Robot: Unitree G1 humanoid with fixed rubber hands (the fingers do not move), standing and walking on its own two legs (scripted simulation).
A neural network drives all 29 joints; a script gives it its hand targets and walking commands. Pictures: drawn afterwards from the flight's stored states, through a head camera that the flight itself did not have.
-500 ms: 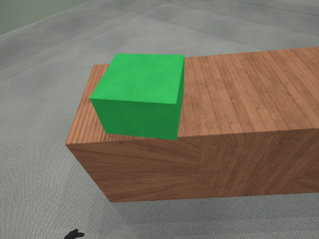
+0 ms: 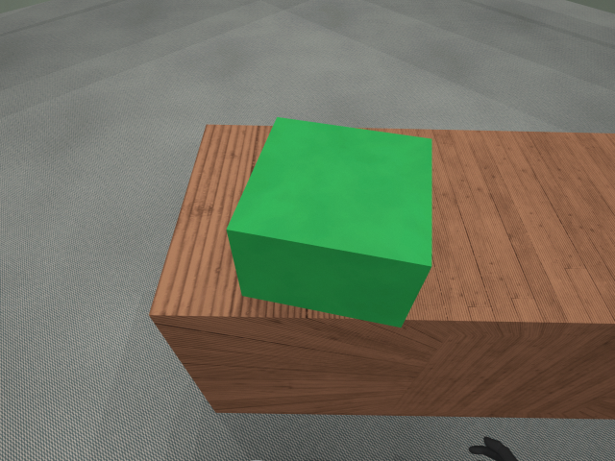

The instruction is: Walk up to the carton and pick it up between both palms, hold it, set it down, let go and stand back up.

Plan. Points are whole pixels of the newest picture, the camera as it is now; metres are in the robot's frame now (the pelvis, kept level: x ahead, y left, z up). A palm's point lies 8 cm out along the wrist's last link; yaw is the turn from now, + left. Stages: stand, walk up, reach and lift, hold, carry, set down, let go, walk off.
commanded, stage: walk up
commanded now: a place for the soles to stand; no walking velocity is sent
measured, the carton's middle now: (336, 217) +0.51 -0.01 -0.02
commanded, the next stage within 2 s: none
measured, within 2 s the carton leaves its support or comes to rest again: neither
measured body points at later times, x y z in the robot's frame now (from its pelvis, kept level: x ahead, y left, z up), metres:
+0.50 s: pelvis +0.00 +0.03 +0.00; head +0.00 +0.00 +0.45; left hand +0.13 +0.29 -0.08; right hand +0.08 -0.23 -0.12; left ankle +0.06 +0.11 -0.72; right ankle +0.01 -0.08 -0.73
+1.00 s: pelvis +0.03 +0.03 +0.01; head +0.03 +0.03 +0.46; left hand +0.13 +0.28 -0.10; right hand +0.08 -0.25 -0.10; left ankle +0.06 +0.11 -0.73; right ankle +0.01 -0.08 -0.72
